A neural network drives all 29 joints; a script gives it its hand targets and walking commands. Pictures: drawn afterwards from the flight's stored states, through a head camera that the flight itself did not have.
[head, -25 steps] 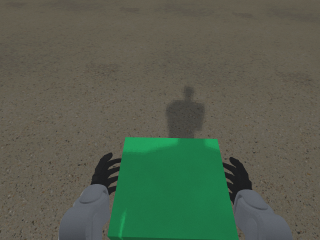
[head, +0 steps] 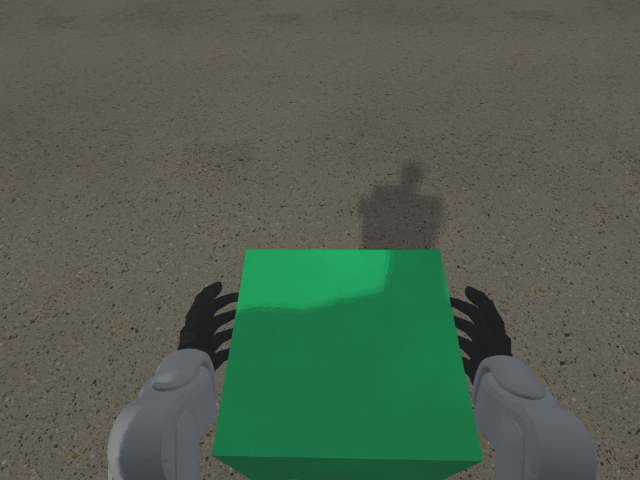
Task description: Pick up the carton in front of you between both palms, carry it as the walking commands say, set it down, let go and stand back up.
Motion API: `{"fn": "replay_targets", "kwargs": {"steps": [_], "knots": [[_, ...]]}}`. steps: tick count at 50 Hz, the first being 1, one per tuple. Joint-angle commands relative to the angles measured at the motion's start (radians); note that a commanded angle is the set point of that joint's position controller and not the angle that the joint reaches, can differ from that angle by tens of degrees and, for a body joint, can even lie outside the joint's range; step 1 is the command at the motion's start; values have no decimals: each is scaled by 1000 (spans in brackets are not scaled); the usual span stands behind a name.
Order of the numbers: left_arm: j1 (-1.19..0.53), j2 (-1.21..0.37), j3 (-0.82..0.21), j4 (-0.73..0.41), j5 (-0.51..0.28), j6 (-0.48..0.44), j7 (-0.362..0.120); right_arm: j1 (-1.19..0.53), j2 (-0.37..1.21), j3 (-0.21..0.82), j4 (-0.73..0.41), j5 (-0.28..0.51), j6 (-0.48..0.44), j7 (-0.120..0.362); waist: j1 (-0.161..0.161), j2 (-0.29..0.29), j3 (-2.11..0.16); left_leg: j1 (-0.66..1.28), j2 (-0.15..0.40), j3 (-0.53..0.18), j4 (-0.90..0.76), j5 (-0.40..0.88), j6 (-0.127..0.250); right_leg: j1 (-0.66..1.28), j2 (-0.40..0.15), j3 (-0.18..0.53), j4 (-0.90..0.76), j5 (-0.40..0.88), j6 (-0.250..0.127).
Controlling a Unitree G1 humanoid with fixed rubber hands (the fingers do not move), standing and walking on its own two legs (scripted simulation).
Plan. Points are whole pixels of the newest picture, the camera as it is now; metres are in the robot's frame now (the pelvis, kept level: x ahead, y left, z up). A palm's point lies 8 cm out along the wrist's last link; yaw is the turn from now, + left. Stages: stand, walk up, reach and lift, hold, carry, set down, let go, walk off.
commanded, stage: carry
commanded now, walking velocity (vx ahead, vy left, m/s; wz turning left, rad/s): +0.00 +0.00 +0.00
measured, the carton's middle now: (341, 379) +0.25 +0.00 +0.03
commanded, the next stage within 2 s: hold in 1.50 s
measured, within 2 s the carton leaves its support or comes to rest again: neither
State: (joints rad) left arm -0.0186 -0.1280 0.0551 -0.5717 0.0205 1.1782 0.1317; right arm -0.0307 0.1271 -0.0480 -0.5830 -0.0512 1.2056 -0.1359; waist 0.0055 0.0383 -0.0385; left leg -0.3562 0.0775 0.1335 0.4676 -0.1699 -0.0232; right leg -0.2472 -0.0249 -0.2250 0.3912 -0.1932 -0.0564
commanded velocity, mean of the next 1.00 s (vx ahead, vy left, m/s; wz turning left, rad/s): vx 0.00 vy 0.00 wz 0.00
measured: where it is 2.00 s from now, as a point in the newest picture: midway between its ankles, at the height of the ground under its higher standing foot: outside the picture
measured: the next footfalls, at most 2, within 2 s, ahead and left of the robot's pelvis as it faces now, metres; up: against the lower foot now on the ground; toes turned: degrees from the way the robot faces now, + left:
left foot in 0.02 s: +0.10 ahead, +0.12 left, +0.00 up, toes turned -7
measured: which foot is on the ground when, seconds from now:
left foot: up 0.00-0.00, down 0.02-1.00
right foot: down 0.00-1.00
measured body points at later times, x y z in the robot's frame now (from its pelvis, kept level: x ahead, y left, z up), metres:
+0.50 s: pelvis +0.09 +0.02 -0.01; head +0.08 +0.02 +0.44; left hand +0.35 +0.17 +0.08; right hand +0.34 -0.14 +0.08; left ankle +0.06 +0.12 -0.74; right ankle +0.01 -0.08 -0.74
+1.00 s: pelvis +0.05 +0.02 -0.01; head +0.03 +0.03 +0.44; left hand +0.34 +0.17 +0.04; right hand +0.33 -0.14 +0.04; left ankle +0.06 +0.12 -0.74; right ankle +0.01 -0.08 -0.74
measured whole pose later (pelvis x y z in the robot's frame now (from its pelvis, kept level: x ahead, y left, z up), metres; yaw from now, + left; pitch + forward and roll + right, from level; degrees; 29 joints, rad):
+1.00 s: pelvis +0.05 +0.02 -0.01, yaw -2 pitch +2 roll +0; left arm -0.15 -0.13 0.12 -0.05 0.18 0.95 0.04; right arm -0.15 0.13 -0.12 -0.05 -0.18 0.95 -0.05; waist 0.00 0.00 -0.10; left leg -0.28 0.06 0.19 0.50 -0.25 0.02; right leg -0.20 -0.06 -0.18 0.49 -0.32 0.00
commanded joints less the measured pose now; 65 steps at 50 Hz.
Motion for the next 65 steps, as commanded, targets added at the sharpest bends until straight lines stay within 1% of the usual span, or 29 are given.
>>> {"fn": "replay_targets", "kwargs": {"steps": [1,2,3,4,6,8,11,15,19,23,28,32,37,39,43,48,58,61,65], "knots": [[-322,-738,-609,-21,-230,24,-120,-343,728,635,-57,257,5,111,-2,-118,-294,250,74,-17,-87,190,-8,50,-182,83,-4,167,18],[-323,-717,-595,5,-214,32,-114,-354,696,621,-39,253,15,110,6,-47,-260,242,134,-71,-66,311,0,7,-150,78,16,59,38],[-335,-705,-593,1,-210,41,-109,-374,693,612,-8,253,17,110,4,11,-221,181,145,-84,-49,311,19,33,-132,103,-14,81,56],[-358,-700,-594,6,-214,49,-106,-366,699,602,20,252,19,111,-1,40,-190,136,135,-87,-53,302,22,58,-142,110,2,111,62],[-386,-714,-602,10,-221,53,-102,-366,710,588,41,258,21,113,-4,22,-208,151,124,-76,-27,438,27,89,-150,117,62,269,64],[-398,-736,-612,5,-233,51,-100,-375,726,586,37,267,18,114,-4,14,-262,189,116,-66,12,535,29,109,-145,115,92,357,69],[-398,-761,-616,10,-239,46,-100,-378,751,587,36,268,13,112,-4,3,-311,226,114,-60,43,618,37,120,-138,109,117,390,76],[-396,-788,-619,5,-243,37,-104,-388,778,598,18,272,5,114,-5,-15,-334,239,109,-52,68,648,43,130,-135,108,131,415,80],[-391,-800,-621,-4,-243,29,-108,-393,790,612,-2,277,-2,116,-6,-33,-342,233,100,-44,82,615,42,141,-138,109,137,451,80],[-378,-790,-620,-2,-236,26,-110,-386,781,618,-4,275,-3,118,-7,-41,-332,220,95,-41,85,552,41,142,-141,112,136,453,76],[-383,-754,-617,46,-213,16,-123,-392,744,614,45,253,-12,133,-7,-42,-294,200,94,-43,69,456,41,125,-144,118,118,388,71],[-420,-727,-605,123,-188,-15,-150,-426,715,590,130,225,-42,159,-6,-38,-258,192,95,-46,39,385,43,111,-145,124,89,307,67],[-489,-744,-587,213,-166,-82,-188,-485,728,565,229,197,-107,197,-6,-37,-231,184,93,-52,-2,268,46,92,-146,136,49,199,58],[-500,-744,-569,251,-152,-109,-198,-488,726,551,263,177,-134,206,-6,-39,-232,183,92,-54,-12,244,47,90,-146,139,40,173,55],[-503,-724,-515,341,-101,-168,-211,-498,711,505,346,137,-194,217,-7,-40,-242,185,92,-55,-18,227,49,85,-146,139,33,154,51],[-535,-736,-461,451,-56,-259,-234,-541,722,457,454,96,-290,244,-8,-41,-243,177,91,-57,-28,191,48,74,-146,141,24,114,48],[-661,-802,-372,707,14,-489,-300,-671,786,367,710,27,-521,314,-5,-36,-273,181,91,-63,-30,158,48,66,-144,147,24,77,43],[-700,-843,-383,740,11,-536,-318,-706,825,376,743,25,-568,330,-5,-35,-290,189,92,-64,-26,166,49,70,-144,147,30,81,42],[-705,-885,-419,726,-6,-541,-328,-708,866,411,728,40,-573,339,-6,-34,-314,198,94,-63,-16,197,50,77,-143,144,43,104,43]]}}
